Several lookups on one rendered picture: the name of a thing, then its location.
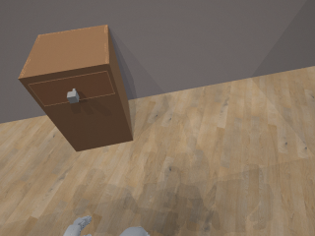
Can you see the cabinet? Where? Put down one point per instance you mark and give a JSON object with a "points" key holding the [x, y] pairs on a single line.
{"points": [[93, 122]]}

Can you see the left robot thigh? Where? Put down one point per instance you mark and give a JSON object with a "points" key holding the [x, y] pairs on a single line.
{"points": [[135, 231]]}

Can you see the handle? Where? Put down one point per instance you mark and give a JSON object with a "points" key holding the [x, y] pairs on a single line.
{"points": [[73, 96]]}

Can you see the drawer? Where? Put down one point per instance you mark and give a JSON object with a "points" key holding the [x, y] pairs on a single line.
{"points": [[86, 86]]}

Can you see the left robot hand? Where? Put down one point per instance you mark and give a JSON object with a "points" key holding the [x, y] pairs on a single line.
{"points": [[78, 225]]}

